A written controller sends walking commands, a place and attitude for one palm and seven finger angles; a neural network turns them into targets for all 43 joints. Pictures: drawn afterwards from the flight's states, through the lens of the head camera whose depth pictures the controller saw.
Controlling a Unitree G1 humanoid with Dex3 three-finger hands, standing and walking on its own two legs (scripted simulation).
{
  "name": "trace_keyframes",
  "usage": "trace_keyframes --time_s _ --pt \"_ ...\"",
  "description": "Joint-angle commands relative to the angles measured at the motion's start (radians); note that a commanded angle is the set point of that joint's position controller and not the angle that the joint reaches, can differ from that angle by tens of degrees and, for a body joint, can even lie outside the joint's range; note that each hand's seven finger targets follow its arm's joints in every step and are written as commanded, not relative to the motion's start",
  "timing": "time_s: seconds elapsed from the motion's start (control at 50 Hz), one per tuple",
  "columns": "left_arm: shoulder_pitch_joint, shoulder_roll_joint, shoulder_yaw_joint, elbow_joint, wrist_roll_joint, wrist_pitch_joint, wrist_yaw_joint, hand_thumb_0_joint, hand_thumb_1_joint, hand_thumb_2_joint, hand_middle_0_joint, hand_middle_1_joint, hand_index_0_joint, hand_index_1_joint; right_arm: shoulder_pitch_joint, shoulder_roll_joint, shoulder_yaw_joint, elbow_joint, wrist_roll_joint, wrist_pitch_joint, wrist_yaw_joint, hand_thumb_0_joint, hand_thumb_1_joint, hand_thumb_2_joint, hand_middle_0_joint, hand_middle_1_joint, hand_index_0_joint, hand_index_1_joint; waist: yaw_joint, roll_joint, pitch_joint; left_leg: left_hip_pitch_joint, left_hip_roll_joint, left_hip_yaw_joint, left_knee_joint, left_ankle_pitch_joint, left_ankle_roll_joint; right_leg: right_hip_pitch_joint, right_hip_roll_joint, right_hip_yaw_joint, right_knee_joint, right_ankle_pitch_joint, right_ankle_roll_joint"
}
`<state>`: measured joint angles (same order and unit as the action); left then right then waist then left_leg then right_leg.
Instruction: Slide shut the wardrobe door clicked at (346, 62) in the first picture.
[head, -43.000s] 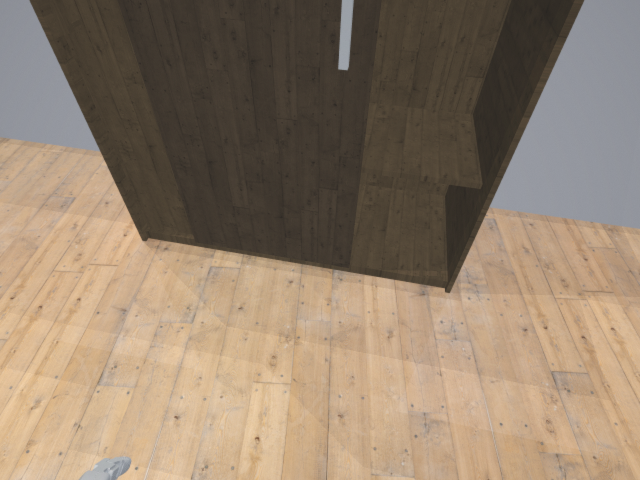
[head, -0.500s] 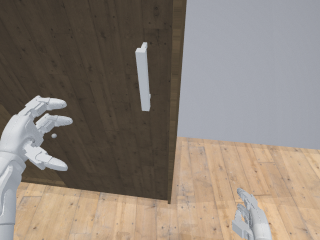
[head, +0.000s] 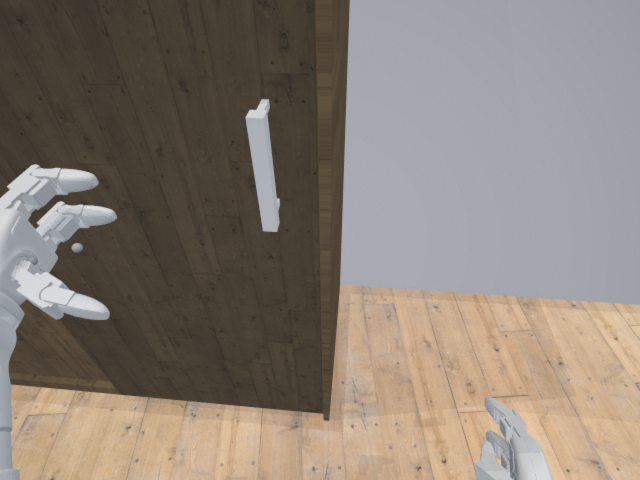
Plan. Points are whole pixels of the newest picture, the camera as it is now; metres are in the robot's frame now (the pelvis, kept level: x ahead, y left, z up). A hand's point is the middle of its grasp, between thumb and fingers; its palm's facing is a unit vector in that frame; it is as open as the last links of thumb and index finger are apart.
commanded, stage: raise the hand with hooked fingers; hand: left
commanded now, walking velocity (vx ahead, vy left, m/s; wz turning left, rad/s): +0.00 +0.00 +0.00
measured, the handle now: (267, 168) +0.48 +0.12 +0.18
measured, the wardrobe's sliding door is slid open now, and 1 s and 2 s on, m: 0.00 0.00 0.00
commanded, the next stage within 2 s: move the hooked fingers beside the handle in 0.12 s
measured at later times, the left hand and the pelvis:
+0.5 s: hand (108, 250) +0.30 +0.27 +0.18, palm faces +0.05 -0.99 -0.09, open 14.0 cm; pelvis +0.00 +0.00 +0.00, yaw +0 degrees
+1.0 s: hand (162, 212) +0.35 +0.22 +0.19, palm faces +0.02 -1.00 -0.04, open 14.0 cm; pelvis +0.01 +0.01 +0.00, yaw +0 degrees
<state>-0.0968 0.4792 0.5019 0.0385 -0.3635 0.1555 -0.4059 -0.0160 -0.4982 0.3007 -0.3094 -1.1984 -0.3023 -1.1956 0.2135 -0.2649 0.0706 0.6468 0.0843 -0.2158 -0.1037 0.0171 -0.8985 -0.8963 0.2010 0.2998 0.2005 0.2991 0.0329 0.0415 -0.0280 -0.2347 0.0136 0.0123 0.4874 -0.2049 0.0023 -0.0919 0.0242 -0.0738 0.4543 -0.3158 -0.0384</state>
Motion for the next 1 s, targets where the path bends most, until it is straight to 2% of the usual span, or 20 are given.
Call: trace_keyframes --time_s 0.0,0.08,0.16,0.24,0.3,0.34,0.38,0.4,0.46,0.52,0.58,0.6,0.64,0.7,0.72,0.8,0.86,0.92,0.96,0.98 --pt "-0.289 0.255 0.025 -0.034 0.006 0.036 -0.004 0.000 -0.500 0.300 -0.300 -1.200 -0.300 -1.200 -0.152 -0.134 -0.046 -0.161 0.015 -0.049 -0.015 0.000 -0.900 -0.900 0.200 0.300 0.200 0.300 -0.006 0.069 -0.035 0.135 -0.012 -0.038 -0.048 0.068 0.033 -0.187 -0.027 0.055 -0.115 0.193 0.033" --pt "-0.316 0.260 -0.006 -0.137 0.008 0.033 -0.038 0.000 -0.500 0.300 -0.300 -1.200 -0.300 -1.200 -0.166 -0.130 -0.044 -0.191 0.019 -0.048 -0.013 0.000 -0.900 -0.900 0.200 0.300 0.200 0.300 -0.007 0.006 -0.155 0.185 -0.013 -0.036 -0.019 0.128 0.043 -0.147 -0.029 0.059 -0.089 0.268 0.042" --pt "-0.312 0.359 0.134 -0.233 -0.024 -0.055 -0.032 0.000 -0.500 0.300 -0.300 -1.200 -0.300 -1.200 -0.180 -0.120 -0.042 -0.198 0.007 -0.061 -0.014 0.000 -0.900 -0.900 0.200 0.300 0.200 0.300 0.014 -0.011 -0.260 0.210 -0.021 -0.033 -0.007 0.170 0.045 -0.088 -0.027 0.060 -0.066 0.337 0.046" --pt "-0.309 0.353 0.161 -0.106 -0.027 -0.067 -0.009 0.000 -0.500 0.300 -0.300 -1.200 -0.300 -1.200 -0.164 -0.121 -0.043 -0.159 0.002 -0.061 -0.014 0.000 -0.900 -0.900 0.200 0.300 0.200 0.300 0.010 0.009 -0.159 0.166 -0.016 -0.032 -0.012 0.145 0.040 -0.128 -0.030 0.059 -0.076 0.322 0.047" --pt "-0.327 0.299 0.080 -0.016 -0.001 -0.011 -0.010 0.000 -0.500 0.300 -0.300 -1.200 -0.300 -1.200 -0.156 -0.128 -0.045 -0.152 0.010 -0.049 -0.014 0.000 -0.900 -0.900 0.200 0.300 0.200 0.300 -0.002 0.055 -0.075 0.139 -0.015 -0.033 -0.015 0.119 0.035 -0.174 -0.037 0.066 -0.087 0.284 0.043" --pt "-0.366 0.277 0.019 -0.004 0.013 0.020 -0.021 0.000 -0.500 0.300 -0.300 -1.200 -0.300 -1.200 -0.157 -0.132 -0.045 -0.164 0.018 -0.044 -0.016 0.000 -0.900 -0.900 0.200 0.300 0.200 0.300 -0.013 0.059 -0.071 0.139 -0.015 -0.036 -0.020 0.099 0.035 -0.191 -0.034 0.060 -0.088 0.246 0.043" --pt "-0.410 0.230 -0.042 -0.051 0.015 0.013 -0.031 0.000 -0.500 0.300 -0.300 -1.200 -0.300 -1.200 -0.159 -0.124 -0.045 -0.174 0.019 -0.043 -0.017 0.000 -0.900 -0.900 0.200 0.300 0.200 0.300 -0.025 0.023 -0.105 0.168 -0.010 -0.038 -0.006 0.114 0.040 -0.187 -0.038 0.073 -0.086 0.268 0.045" --pt "-0.411 0.264 -0.014 -0.078 0.016 0.003 -0.033 0.000 -0.500 0.300 -0.300 -1.200 -0.300 -1.200 -0.158 -0.132 -0.049 -0.178 0.018 -0.044 -0.017 0.000 -0.900 -0.900 0.200 0.300 0.200 0.300 -0.020 0.038 -0.152 0.180 -0.017 -0.038 -0.003 0.130 0.043 -0.168 -0.035 0.070 -0.077 0.289 0.044" --pt "-0.461 0.263 -0.010 -0.197 0.006 -0.053 -0.025 0.000 -0.500 0.300 -0.300 -1.200 -0.300 -1.200 -0.171 -0.118 -0.042 -0.193 0.011 -0.056 -0.019 0.000 -0.900 -0.900 0.200 0.300 0.200 0.300 -0.015 0.043 -0.249 0.244 -0.020 -0.042 -0.007 0.177 0.046 -0.139 -0.022 0.043 -0.054 0.319 0.032" --pt "-0.459 0.280 0.043 -0.176 -0.003 -0.086 0.015 0.000 -0.500 0.300 -0.300 -1.200 -0.300 -1.200 -0.163 -0.117 -0.045 -0.169 0.002 -0.061 -0.019 0.000 -0.900 -0.900 0.200 0.300 0.200 0.300 -0.004 0.025 -0.251 0.244 -0.016 -0.046 -0.017 0.184 0.044 -0.129 -0.017 0.037 -0.057 0.318 0.029" --pt "-0.390 0.313 0.093 -0.054 0.013 -0.047 0.056 0.000 -0.500 0.300 -0.300 -1.200 -0.300 -1.200 -0.149 -0.123 -0.047 -0.149 0.002 -0.042 -0.015 0.000 -0.900 -0.900 0.200 0.300 0.200 0.300 0.019 0.001 -0.185 0.186 -0.013 -0.041 -0.032 0.165 0.038 -0.127 -0.021 0.030 -0.066 0.292 0.029" --pt "-0.395 0.259 0.044 -0.032 0.023 -0.024 0.059 0.000 -0.500 0.300 -0.300 -1.200 -0.300 -1.200 -0.159 -0.119 -0.045 -0.156 0.004 -0.037 -0.012 0.000 -0.900 -0.900 0.200 0.300 0.200 0.300 0.011 0.021 -0.149 0.172 -0.014 -0.038 -0.039 0.159 0.037 -0.147 -0.023 0.030 -0.065 0.291 0.028" --pt "-0.414 0.225 -0.006 -0.029 0.040 0.016 0.068 0.000 -0.500 0.300 -0.300 -1.200 -0.300 -1.200 -0.164 -0.119 -0.045 -0.168 0.010 -0.026 -0.008 0.000 -0.900 -0.900 0.200 0.300 0.200 0.300 0.005 0.063 -0.143 0.174 -0.013 -0.036 -0.041 0.160 0.033 -0.155 -0.026 0.028 -0.062 0.286 0.026" --pt "-0.465 0.187 -0.069 -0.043 0.051 0.034 0.072 0.000 -0.500 0.300 -0.300 -1.200 -0.300 -1.200 -0.161 -0.120 -0.046 -0.178 0.014 -0.013 -0.008 0.000 -0.900 -0.900 0.200 0.300 0.200 0.300 -0.014 0.021 -0.140 0.182 -0.010 -0.040 -0.040 0.143 0.038 -0.170 -0.022 0.028 -0.071 0.263 0.027" --pt "-0.501 0.172 -0.085 -0.077 0.049 0.028 0.072 0.000 -0.500 0.300 -0.300 -1.200 -0.300 -1.200 -0.160 -0.119 -0.047 -0.183 0.012 -0.014 -0.009 0.000 -0.900 -0.900 0.200 0.300 0.200 0.300 -0.019 0.018 -0.180 0.207 -0.011 -0.039 -0.034 0.158 0.041 -0.162 -0.021 0.029 -0.066 0.280 0.027" --pt "-0.589 0.180 -0.081 -0.157 0.045 -0.036 0.087 0.000 -0.500 0.300 -0.300 -1.200 -0.300 -1.200 -0.155 -0.114 -0.046 -0.175 0.003 -0.018 -0.014 0.000 -0.900 -0.900 0.200 0.300 0.200 0.300 -0.025 0.020 -0.262 0.268 -0.009 -0.044 -0.027 0.209 0.044 -0.139 -0.015 0.031 -0.058 0.320 0.023" --pt "-0.565 0.205 -0.035 -0.118 0.049 -0.051 0.111 0.000 -0.500 0.300 -0.300 -1.200 -0.300 -1.200 -0.148 -0.113 -0.047 -0.161 -0.002 -0.017 -0.012 0.000 -0.900 -0.900 0.200 0.300 0.200 0.300 -0.011 0.022 -0.280 0.270 -0.008 -0.043 -0.028 0.238 0.037 -0.119 -0.017 0.027 -0.047 0.345 0.021" --pt "-0.554 0.182 -0.059 -0.010 0.066 -0.015 0.133 0.000 -0.500 0.300 -0.300 -1.200 -0.300 -1.200 -0.141 -0.118 -0.047 -0.144 0.002 0.004 -0.010 0.000 -0.900 -0.900 0.200 0.300 0.200 0.300 -0.014 0.003 -0.191 0.214 -0.008 -0.036 -0.041 0.199 0.036 -0.141 -0.020 0.030 -0.061 0.319 0.024" --pt "-0.573 0.148 -0.097 0.009 0.076 0.007 0.140 0.000 -0.500 0.300 -0.300 -1.200 -0.300 -1.200 -0.142 -0.118 -0.050 -0.147 0.005 0.013 -0.007 0.000 -0.900 -0.900 0.200 0.300 0.200 0.300 -0.022 0.003 -0.179 0.210 -0.008 -0.035 -0.042 0.199 0.035 -0.147 -0.022 0.027 -0.059 0.320 0.024" --pt "-0.542 0.149 -0.094 0.021 0.079 0.018 0.144 0.000 -0.500 0.300 -0.300 -1.200 -0.300 -1.200 -0.138 -0.118 -0.051 -0.151 0.004 0.019 -0.004 0.000 -0.900 -0.900 0.200 0.300 0.200 0.300 -0.009 -0.003 -0.183 0.205 -0.007 -0.032 -0.041 0.204 0.037 -0.135 -0.023 0.030 -0.065 0.326 0.022"
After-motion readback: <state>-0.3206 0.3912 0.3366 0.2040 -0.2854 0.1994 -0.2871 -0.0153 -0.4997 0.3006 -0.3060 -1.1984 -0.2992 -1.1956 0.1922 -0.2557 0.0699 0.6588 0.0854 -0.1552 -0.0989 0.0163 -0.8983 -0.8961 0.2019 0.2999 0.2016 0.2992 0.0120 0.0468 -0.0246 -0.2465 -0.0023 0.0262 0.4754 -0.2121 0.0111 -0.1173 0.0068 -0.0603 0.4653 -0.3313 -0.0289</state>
